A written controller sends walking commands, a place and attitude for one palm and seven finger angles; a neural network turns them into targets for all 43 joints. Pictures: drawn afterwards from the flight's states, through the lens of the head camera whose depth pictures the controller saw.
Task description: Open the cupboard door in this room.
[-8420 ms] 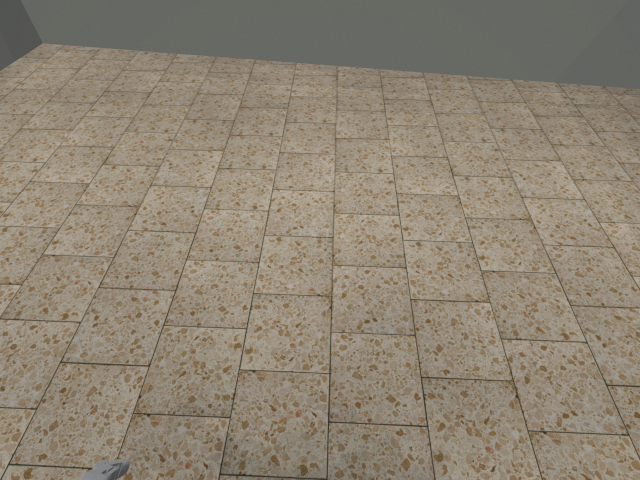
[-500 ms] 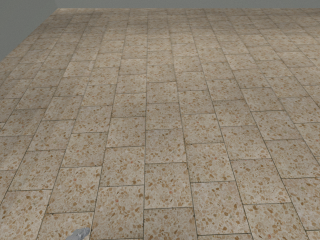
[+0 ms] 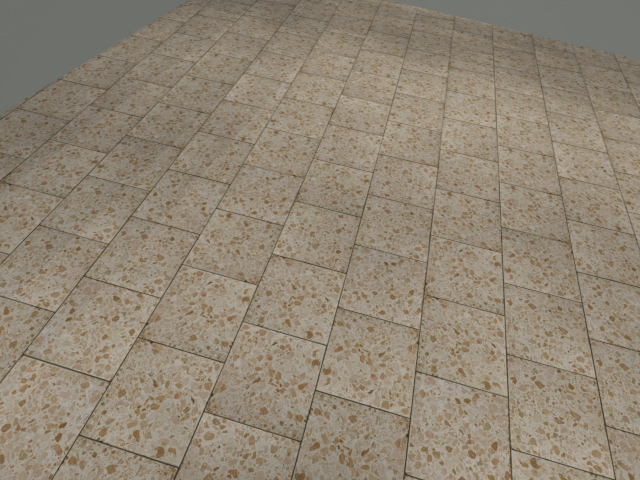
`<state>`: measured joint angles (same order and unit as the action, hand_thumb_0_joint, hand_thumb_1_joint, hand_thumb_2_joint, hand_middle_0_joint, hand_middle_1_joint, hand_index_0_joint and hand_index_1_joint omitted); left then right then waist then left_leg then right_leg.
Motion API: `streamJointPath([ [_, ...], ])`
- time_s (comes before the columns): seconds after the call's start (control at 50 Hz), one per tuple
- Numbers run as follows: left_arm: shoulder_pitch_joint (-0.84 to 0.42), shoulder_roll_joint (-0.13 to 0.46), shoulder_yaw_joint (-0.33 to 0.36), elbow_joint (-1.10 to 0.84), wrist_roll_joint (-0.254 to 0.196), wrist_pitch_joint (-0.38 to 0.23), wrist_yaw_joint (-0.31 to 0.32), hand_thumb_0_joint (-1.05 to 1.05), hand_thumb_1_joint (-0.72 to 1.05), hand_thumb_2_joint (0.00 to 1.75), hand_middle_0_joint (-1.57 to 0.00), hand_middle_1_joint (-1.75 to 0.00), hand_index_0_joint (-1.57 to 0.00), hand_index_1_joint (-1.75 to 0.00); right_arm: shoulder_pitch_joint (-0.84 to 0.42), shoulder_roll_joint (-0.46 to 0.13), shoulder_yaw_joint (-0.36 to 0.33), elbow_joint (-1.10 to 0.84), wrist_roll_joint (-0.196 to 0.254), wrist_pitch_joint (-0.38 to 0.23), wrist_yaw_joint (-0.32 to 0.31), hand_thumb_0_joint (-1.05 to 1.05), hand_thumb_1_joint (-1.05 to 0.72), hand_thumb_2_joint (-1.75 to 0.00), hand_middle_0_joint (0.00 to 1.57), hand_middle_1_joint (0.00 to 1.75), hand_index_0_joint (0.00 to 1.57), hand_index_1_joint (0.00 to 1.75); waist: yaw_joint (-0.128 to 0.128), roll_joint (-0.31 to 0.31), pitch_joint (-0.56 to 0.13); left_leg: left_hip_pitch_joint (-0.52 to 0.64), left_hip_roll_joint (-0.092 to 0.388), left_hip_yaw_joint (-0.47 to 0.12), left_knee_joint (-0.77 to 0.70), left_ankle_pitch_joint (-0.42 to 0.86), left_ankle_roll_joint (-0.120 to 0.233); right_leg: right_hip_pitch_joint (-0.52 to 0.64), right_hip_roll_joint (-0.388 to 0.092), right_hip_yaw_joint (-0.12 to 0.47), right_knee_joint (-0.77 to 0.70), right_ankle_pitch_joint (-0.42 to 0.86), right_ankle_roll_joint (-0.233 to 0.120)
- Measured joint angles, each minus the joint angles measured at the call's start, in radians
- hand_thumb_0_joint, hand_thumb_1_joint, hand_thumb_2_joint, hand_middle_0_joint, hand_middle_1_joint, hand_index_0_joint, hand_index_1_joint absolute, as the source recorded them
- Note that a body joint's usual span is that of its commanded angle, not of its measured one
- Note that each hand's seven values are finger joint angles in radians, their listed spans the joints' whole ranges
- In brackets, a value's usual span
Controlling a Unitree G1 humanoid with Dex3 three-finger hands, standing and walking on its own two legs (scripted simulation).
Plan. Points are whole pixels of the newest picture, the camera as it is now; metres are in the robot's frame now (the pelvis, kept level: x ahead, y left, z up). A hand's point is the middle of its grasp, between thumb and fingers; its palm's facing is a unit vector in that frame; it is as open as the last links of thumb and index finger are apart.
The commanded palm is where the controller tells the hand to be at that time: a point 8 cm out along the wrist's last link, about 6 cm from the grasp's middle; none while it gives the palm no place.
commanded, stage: turn or walk to find it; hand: left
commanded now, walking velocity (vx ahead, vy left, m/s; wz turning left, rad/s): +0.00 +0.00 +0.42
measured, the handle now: out of the picture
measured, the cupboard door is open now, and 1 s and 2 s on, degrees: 0 0 0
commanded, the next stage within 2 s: stand and wait in 1.50 s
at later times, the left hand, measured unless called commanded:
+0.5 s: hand out of the picture +0.07 +0.18 -0.13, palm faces +0.19 -0.94 -0.28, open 7.4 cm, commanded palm none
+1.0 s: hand out of the picture -0.14 +0.18 -0.18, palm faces +0.48 -0.84 -0.26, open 7.4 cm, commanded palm none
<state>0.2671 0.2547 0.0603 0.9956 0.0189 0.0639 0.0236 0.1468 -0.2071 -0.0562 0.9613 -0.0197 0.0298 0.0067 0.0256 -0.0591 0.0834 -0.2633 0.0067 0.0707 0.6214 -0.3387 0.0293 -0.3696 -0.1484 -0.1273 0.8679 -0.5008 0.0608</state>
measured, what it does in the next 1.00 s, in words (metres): steps on the spot, turning left: right foot, then left foot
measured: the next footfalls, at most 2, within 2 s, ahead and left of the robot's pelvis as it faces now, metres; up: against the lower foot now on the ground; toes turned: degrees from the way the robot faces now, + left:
right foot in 0.46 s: +0.04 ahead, -0.13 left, +0.00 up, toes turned +9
left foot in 0.94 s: -0.07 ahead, +0.10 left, +0.00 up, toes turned +30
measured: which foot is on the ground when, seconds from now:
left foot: down 0.00-0.46, up 0.48-0.92, down 0.94-1.00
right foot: up 0.00-0.44, down 0.46-0.94, up 0.96-1.00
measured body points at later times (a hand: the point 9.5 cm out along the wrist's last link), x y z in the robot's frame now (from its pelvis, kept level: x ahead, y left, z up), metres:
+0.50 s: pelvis -0.02 -0.03 +0.01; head +0.01 -0.06 +0.45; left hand +0.06 +0.23 -0.11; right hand +0.05 -0.27 -0.16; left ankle -0.01 +0.09 -0.71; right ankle +0.00 -0.13 -0.73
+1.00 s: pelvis -0.05 -0.01 +0.00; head -0.02 +0.02 +0.45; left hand -0.16 +0.23 -0.16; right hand +0.16 -0.20 -0.13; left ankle -0.11 +0.08 -0.73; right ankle -0.01 -0.14 -0.70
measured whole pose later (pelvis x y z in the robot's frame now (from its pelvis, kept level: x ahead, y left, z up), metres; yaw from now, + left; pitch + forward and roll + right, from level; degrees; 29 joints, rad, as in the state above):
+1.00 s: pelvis -0.05 -0.01 +0.00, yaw +27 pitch +0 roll +0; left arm 0.27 0.26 0.06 1.00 0.02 0.06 0.02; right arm 0.13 -0.22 -0.05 0.96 -0.02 0.03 0.01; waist 0.03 -0.05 0.09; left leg -0.26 0.01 0.07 0.61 -0.33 0.02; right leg -0.36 -0.14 -0.14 0.88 -0.52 0.05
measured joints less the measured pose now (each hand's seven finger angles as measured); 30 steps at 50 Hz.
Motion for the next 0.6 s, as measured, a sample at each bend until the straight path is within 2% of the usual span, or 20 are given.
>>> streamJointPath([
  [0.06,-0.017,0.015,0.006,0.014,0.000,0.010,-0.006,0.00,0.91,0.90,-0.20,-0.30,-0.20,-0.30,-0.004,0.014,0.011,-0.009,-0.003,-0.008,-0.011,0.01,-0.91,-0.90,0.20,0.30,0.20,0.30,-0.005,0.009,-0.011,0.021,-0.005,-0.021,-0.060,0.028,0.013,-0.063,0.036,0.051,0.167,0.036,0.009],
  [0.16,-0.055,0.016,0.003,-0.009,-0.003,-0.007,-0.010,0.00,0.91,0.90,-0.20,-0.30,-0.20,-0.30,0.008,0.024,0.021,-0.010,0.000,-0.014,-0.015,0.01,-0.91,-0.90,0.20,0.30,0.20,0.30,-0.009,0.024,-0.019,0.051,-0.026,-0.057,-0.155,0.093,0.025,-0.082,0.056,0.086,0.199,0.097,0.028],
  [0.32,-0.130,-0.015,-0.007,-0.057,-0.007,-0.011,-0.005,0.00,0.91,0.90,-0.20,-0.30,-0.20,-0.30,0.057,0.024,0.010,-0.005,-0.007,-0.004,-0.013,0.01,-0.90,-0.90,0.21,0.30,0.21,0.30,-0.049,0.051,-0.023,0.033,-0.060,-0.119,-0.170,0.125,0.019,-0.030,0.087,0.113,0.051,0.062,0.028],
  [0.38,-0.153,-0.034,-0.013,-0.076,-0.010,-0.017,-0.004,0.00,0.91,0.90,-0.20,-0.30,-0.20,-0.30,0.079,0.016,0.003,0.003,-0.010,0.006,-0.012,0.01,-0.90,-0.90,0.21,0.30,0.21,0.30,-0.066,0.068,-0.023,0.010,-0.068,-0.145,-0.155,0.129,0.007,0.010,0.106,0.114,-0.049,0.060,0.016],
  [0.42,-0.161,-0.046,-0.020,-0.089,-0.013,-0.026,-0.005,0.00,0.91,0.90,-0.20,-0.30,-0.20,-0.30,0.094,0.008,-0.004,0.008,-0.010,0.012,-0.012,0.01,-0.90,-0.90,0.21,0.30,0.21,0.30,-0.073,0.081,-0.025,-0.011,-0.074,-0.163,-0.134,0.127,-0.005,0.055,0.120,0.109,-0.162,0.102,0.008],
  [0.44,-0.160,-0.050,-0.023,-0.096,-0.014,-0.034,-0.005,0.00,0.91,0.90,-0.20,-0.30,-0.20,-0.30,0.103,0.004,-0.007,0.010,-0.008,0.015,-0.011,0.01,-0.90,-0.90,0.21,0.30,0.21,0.30,-0.073,0.085,-0.028,-0.025,-0.079,-0.171,-0.115,0.122,-0.013,0.088,0.123,0.104,-0.245,0.153,0.005],
  [0.46,-0.156,-0.054,-0.026,-0.102,-0.012,-0.044,-0.004,0.00,0.91,0.90,-0.20,-0.30,-0.20,-0.30,0.111,0.000,-0.011,0.012,-0.004,0.017,-0.010,0.01,-0.90,-0.90,0.21,0.30,0.21,0.30,-0.071,0.089,-0.032,-0.043,-0.084,-0.177,-0.087,0.111,-0.023,0.116,0.124,0.098,-0.314,0.191,-0.016],
  [0.5,-0.150,-0.071,-0.032,-0.103,-0.005,-0.054,-0.001,0.00,0.91,0.90,-0.20,-0.30,-0.20,-0.30,0.116,-0.013,-0.021,0.020,-0.001,0.028,-0.009,0.01,-0.91,-0.90,0.20,0.30,0.20,0.30,-0.075,0.112,-0.024,-0.095,-0.081,-0.177,0.052,-0.028,-0.039,0.118,0.128,0.072,-0.305,0.197,-0.068],
  [0.52,-0.141,-0.078,-0.034,-0.105,-0.005,-0.055,-0.001,0.00,0.91,0.90,-0.20,-0.30,-0.20,-0.30,0.120,-0.017,-0.025,0.023,-0.003,0.037,-0.008,0.01,-0.91,-0.90,0.20,0.30,0.20,0.30,-0.075,0.113,-0.025,-0.129,-0.084,-0.166,0.155,-0.084,-0.045,0.123,0.121,0.061,-0.303,0.193,-0.082],
  [0.56,-0.119,-0.088,-0.037,-0.102,-0.005,-0.053,-0.001,0.00,0.91,0.90,-0.20,-0.30,-0.20,-0.30,0.123,-0.027,-0.034,0.030,-0.007,0.049,-0.003,0.01,-0.91,-0.90,0.20,0.30,0.20,0.30,-0.073,0.115,-0.026,-0.189,-0.074,-0.141,0.352,-0.098,-0.055,0.141,0.109,0.042,-0.323,0.197,-0.093],
  [0.6,-0.101,-0.094,-0.038,-0.093,-0.004,-0.051,0.000,0.00,0.90,0.90,-0.20,-0.30,-0.20,-0.30,0.124,-0.037,-0.039,0.033,-0.008,0.052,0.003,0.01,-0.91,-0.90,0.20,0.30,0.20,0.30,-0.074,0.118,-0.024,-0.225,-0.049,-0.125,0.482,-0.060,-0.068,0.158,0.101,0.022,-0.346,0.208,-0.094],
])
